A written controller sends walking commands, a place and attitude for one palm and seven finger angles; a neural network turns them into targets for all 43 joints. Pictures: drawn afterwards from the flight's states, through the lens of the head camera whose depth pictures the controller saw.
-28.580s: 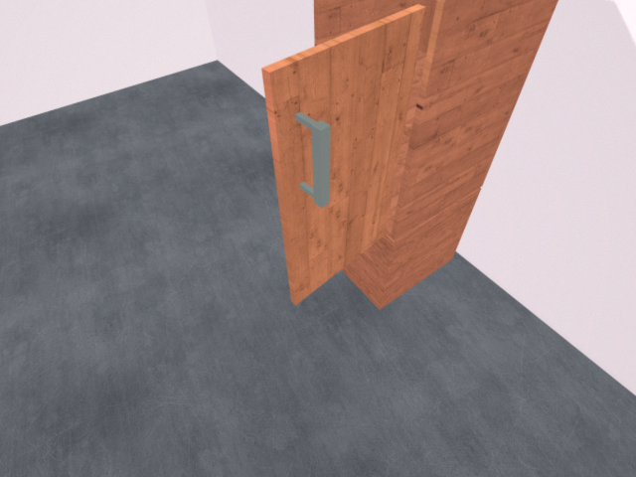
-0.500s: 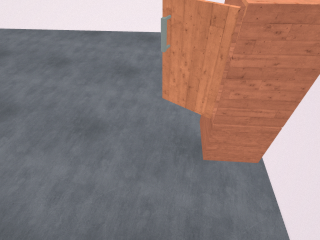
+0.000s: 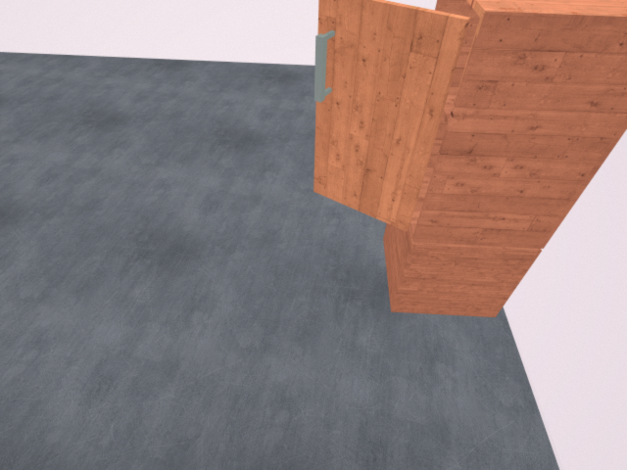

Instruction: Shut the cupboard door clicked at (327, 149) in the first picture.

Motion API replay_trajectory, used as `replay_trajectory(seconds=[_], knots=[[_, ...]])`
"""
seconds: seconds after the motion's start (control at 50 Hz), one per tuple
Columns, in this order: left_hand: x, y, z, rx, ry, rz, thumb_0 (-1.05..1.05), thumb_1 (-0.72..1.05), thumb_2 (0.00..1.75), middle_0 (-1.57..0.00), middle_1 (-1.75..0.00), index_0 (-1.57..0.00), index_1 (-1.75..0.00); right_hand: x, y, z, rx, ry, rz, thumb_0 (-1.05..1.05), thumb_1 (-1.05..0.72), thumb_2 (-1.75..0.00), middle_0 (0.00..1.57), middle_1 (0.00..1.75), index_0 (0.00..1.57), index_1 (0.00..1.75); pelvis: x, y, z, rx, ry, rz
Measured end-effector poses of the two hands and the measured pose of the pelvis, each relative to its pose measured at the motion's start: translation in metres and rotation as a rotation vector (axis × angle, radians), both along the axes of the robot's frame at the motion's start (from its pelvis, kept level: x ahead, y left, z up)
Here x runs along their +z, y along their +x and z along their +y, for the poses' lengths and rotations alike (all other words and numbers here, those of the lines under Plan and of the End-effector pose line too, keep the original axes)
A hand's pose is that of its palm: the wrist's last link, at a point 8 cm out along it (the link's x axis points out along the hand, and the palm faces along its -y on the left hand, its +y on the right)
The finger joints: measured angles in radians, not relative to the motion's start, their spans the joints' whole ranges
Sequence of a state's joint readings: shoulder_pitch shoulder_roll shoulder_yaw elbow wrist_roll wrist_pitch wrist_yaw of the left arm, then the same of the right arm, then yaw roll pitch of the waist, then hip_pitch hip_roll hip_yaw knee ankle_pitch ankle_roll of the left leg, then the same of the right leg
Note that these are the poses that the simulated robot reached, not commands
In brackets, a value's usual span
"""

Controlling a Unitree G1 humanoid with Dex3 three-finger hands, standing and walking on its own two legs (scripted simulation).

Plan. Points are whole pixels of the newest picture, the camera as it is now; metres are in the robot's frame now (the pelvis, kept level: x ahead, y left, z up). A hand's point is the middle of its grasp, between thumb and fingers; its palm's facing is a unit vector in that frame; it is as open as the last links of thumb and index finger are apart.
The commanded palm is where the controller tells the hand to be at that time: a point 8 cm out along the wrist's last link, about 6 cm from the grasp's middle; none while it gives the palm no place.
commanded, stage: look to check the result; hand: left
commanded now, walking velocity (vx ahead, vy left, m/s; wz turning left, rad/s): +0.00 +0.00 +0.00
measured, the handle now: (325, 66) +0.98 +0.02 +0.09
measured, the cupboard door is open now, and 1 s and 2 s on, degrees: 60 60 60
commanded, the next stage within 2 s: walk to a spot facing it in 0.54 s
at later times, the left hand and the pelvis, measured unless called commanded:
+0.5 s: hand out of the picture -0.03 +0.17 -0.18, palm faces +0.02 -0.98 -0.18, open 7.4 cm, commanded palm none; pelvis +0.00 +0.01 +0.00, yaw -1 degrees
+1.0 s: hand out of the picture +0.00 +0.20 -0.20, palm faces +0.16 -0.96 -0.21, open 7.4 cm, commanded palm none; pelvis +0.00 +0.01 -0.02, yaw +7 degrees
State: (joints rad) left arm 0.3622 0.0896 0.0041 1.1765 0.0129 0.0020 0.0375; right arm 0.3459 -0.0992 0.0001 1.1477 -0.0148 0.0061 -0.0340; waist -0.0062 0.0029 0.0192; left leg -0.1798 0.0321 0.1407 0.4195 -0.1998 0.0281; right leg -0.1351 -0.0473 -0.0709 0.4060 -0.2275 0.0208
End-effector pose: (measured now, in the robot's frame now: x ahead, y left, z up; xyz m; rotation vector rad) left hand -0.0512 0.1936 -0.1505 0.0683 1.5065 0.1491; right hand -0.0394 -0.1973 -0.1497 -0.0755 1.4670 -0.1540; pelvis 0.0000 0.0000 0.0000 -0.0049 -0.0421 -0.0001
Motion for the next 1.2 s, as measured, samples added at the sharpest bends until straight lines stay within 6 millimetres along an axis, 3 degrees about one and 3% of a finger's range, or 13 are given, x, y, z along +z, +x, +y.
replay_trajectory(seconds=[0.3, 0.56, 0.8, 0.92, 1.06, 1.2], knots=[[0.005, 0.002, 0.026, -0.026, 0.045, -0.001, 0.00, 0.91, 0.90, -0.19, -0.30, -0.20, -0.30, -0.002, -0.003, 0.005, -0.007, 0.002, -0.006, 0.01, -0.91, -0.90, 0.20, 0.30, 0.19, 0.30, 0.000, -0.005, 0.009, -0.010, 0.004, 0.008], [0.004, 0.018, 0.026, -0.043, 0.038, -0.025, 0.00, 0.91, 0.90, -0.19, -0.30, -0.20, -0.30, 0.000, 0.000, 0.000, -0.008, -0.011, -0.002, 0.01, -0.91, -0.90, 0.20, 0.30, 0.19, 0.30, 0.000, -0.004, 0.010, -0.012, 0.005, 0.017], [0.000, 0.034, 0.025, -0.018, 0.045, -0.059, 0.00, 0.91, 0.90, -0.20, -0.30, -0.20, -0.30, -0.002, 0.016, -0.006, 0.015, -0.012, -0.008, 0.01, -0.91, -0.90, 0.20, 0.30, 0.19, 0.30, -0.003, 0.000, 0.006, 0.022, 0.003, 0.025], [-0.006, 0.040, 0.037, 0.048, 0.072, -0.103, 0.00, 0.90, 0.90, -0.20, -0.30, -0.20, -0.30, -0.007, 0.037, -0.014, 0.080, -0.023, -0.008, 0.01, -0.91, -0.90, 0.20, 0.30, 0.19, 0.30, -0.012, -0.002, 0.007, 0.086, -0.008, 0.046], [-0.018, 0.050, 0.066, 0.103, 0.105, -0.140, 0.00, 0.90, 0.90, -0.20, -0.30, -0.20, -0.30, -0.006, 0.084, -0.022, 0.174, -0.085, -0.091, 0.01, -0.91, -0.90, 0.20, 0.30, 0.19, 0.30, -0.023, -0.002, 0.015, 0.155, -0.018, 0.062], [0.012, 0.082, 0.082, 0.138, 0.170, -0.265, 0.00, 0.91, 0.90, -0.20, -0.30, -0.20, -0.30, 0.010, 0.123, -0.037, 0.293, -0.117, -0.138, 0.01, -0.91, -0.90, 0.20, 0.30, 0.20, 0.30, -0.008, -0.003, 0.005, 0.249, -0.034, 0.091]])
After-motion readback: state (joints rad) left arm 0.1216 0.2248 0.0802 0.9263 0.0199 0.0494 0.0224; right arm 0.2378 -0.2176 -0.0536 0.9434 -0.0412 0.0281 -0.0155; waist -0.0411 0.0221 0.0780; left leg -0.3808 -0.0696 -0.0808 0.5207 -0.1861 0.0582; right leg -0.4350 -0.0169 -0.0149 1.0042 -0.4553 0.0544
